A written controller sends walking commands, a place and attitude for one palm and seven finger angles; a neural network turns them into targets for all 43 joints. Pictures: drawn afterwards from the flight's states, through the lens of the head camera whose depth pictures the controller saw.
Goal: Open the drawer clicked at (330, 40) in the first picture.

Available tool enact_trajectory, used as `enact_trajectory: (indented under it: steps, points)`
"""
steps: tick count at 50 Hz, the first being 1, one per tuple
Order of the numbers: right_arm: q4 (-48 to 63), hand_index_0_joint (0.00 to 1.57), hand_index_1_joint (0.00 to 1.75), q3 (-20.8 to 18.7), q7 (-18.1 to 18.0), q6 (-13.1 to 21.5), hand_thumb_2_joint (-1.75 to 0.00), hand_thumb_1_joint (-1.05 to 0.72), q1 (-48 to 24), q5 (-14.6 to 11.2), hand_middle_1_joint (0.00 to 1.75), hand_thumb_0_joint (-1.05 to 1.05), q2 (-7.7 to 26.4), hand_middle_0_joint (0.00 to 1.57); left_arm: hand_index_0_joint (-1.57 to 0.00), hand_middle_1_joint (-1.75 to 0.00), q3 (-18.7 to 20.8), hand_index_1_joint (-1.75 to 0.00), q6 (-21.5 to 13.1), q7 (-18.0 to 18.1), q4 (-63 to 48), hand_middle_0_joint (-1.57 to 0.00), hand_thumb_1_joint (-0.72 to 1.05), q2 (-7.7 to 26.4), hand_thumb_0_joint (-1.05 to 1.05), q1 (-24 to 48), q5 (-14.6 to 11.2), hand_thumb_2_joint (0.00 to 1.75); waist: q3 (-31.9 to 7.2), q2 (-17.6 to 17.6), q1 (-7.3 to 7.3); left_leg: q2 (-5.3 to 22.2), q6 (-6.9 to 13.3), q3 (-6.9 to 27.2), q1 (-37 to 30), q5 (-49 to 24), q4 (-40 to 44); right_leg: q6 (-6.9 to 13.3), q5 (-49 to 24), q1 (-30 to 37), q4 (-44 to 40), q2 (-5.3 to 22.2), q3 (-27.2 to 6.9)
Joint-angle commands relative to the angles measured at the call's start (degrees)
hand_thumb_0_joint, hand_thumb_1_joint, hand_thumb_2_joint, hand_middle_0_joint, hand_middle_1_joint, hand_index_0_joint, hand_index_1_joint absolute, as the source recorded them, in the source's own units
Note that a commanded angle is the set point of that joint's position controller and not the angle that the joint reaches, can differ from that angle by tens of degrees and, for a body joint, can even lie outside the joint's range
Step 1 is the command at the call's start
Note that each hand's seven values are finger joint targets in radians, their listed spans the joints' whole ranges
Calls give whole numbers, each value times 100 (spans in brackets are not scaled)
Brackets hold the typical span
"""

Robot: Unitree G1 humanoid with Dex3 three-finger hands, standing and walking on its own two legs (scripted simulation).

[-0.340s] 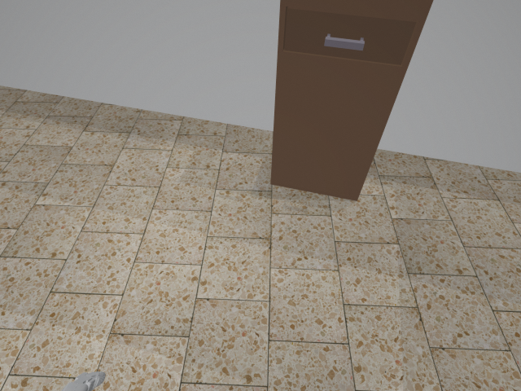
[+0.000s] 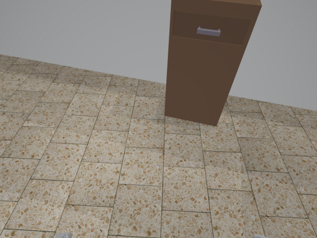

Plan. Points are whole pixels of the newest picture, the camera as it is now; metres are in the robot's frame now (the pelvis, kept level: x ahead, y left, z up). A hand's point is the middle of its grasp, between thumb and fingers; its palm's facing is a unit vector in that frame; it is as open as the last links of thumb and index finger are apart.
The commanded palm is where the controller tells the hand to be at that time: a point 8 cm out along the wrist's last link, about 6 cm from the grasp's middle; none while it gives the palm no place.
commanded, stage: stand and wait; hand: left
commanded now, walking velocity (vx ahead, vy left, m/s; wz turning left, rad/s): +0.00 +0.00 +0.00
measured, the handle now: (208, 30) +1.15 -0.21 +0.02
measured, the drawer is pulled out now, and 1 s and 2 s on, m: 0.00 0.00 0.00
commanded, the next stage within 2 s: look at it before walking up in 0.48 s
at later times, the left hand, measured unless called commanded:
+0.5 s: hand out of the picture +0.07 +0.24 -0.15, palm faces -0.04 -0.94 -0.34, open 7.4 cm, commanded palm none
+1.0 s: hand out of the picture +0.06 +0.23 -0.15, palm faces -0.05 -0.94 -0.34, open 7.4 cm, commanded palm none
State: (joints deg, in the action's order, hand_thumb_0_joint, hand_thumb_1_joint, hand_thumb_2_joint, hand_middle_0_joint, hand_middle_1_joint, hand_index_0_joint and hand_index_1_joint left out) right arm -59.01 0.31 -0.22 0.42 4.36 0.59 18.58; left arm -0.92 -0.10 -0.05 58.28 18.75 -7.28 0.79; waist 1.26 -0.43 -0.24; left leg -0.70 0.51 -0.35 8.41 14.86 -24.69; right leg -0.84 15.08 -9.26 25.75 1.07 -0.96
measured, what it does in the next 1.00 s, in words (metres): stands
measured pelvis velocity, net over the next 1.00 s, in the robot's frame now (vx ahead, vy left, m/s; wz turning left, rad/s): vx -0.02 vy -0.01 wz -0.01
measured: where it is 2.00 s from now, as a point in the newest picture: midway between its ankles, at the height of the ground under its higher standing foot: outside the picture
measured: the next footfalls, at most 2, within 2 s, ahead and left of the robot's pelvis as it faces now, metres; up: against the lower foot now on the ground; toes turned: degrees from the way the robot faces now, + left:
none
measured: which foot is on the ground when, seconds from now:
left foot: down 0.00-1.00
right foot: down 0.00-1.00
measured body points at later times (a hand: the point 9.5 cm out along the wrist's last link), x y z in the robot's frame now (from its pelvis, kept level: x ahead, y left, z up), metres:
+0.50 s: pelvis -0.01 -0.01 +0.00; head -0.01 -0.01 +0.45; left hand +0.07 +0.29 -0.13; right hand +0.06 -0.31 -0.13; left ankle -0.02 +0.11 -0.74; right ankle -0.01 -0.13 -0.74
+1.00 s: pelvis -0.02 -0.01 +0.00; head -0.01 -0.02 +0.45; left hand +0.06 +0.28 -0.13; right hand +0.06 -0.31 -0.13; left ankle -0.02 +0.11 -0.74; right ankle -0.01 -0.13 -0.74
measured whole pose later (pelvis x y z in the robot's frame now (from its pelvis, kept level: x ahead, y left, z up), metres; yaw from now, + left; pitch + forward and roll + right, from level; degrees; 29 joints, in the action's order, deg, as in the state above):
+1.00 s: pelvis -0.02 -0.01 +0.00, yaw -1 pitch -2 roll +0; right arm -64.0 0.4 -0.1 0.5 6.8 0.2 19.5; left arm -0.6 -0.6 -0.2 62.3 19.4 -7.9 0.8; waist 1.9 0.1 0.2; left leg 0.7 -0.8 -0.4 7.4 11.3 -20.4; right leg 0.3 11.4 -8.5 21.8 -0.4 -1.0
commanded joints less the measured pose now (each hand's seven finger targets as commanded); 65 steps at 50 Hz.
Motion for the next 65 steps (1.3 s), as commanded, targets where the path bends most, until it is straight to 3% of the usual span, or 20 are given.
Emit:
enact_trajectory:
  steps: [1, 5, 32, 38, 61, 62, 65]
  points:
    - [323, 20, 30, -287, -61, 150, -90, -90, -272, 13, 30, 0, 1223, 20, -20, -30, 300, -30, -122, 86, -349, -20, 90, 1242, 0, 259, -14, 90, -415, 68, 36, 667, 160, 502, -101, -1237, 400, 272, -1262, 60, -390, 552, -480]
    - [221, 20, 30, -276, -59, 157, -90, -90, -239, 4, 30, 0, 1229, 20, -20, -30, 293, -30, -136, 84, -259, -20, 90, 1251, 0, 199, -23, 90, -511, 46, 29, 685, 157, 520, -176, -1253, 419, 279, -1318, 124, -437, 573, -502]
    - [-105, 20, 30, -231, -44, 164, -90, -90, -68, -5, 30, 0, 1285, 20, -20, -30, 282, -30, -141, 67, -7, -20, 90, 1265, 0, 230, -15, 90, -230, 9, 19, 734, 110, 563, -71, -773, 734, 267, -740, -29, -740, 544, -597]
    - [-108, 20, 30, -235, -48, 172, -90, -90, -53, -16, 30, 0, 1278, 20, -20, -30, 287, -30, -159, 76, -12, -20, 90, 1268, 0, 188, -13, 90, -371, 19, 18, 751, 106, 539, -186, -1037, 665, 273, -1077, 70, -704, 559, -584]
    - [-142, 20, 30, -236, -56, 156, -90, -90, -37, -16, 30, 0, 1297, 20, -20, -30, 283, -30, -160, 66, 34, -20, 90, 1295, 0, 165, -11, 90, -270, 24, 28, 774, 81, 496, -276, -938, 714, 289, -1071, -10, -837, 548, -676]
    - [-127, 20, 30, -253, -72, 152, -90, -90, 1, -6, 30, 0, 1267, 20, -20, -30, 305, -30, -135, 62, 3, -20, 90, 1266, 0, 169, -11, 90, -289, 47, 45, 794, 66, 419, -338, -1034, 607, 304, -1294, -70, -750, 526, -707]
    - [-76, 20, 30, -184, -114, 36, -90, -90, 397, -1, 30, 0, 608, 20, -20, -30, 237, -30, 58, 94, -45, -20, 90, 658, 0, -188, -15, 90, -339, 20, 70, 860, -39, 108, -355, -1235, 247, 231, -1841, -313, -296, 466, -757]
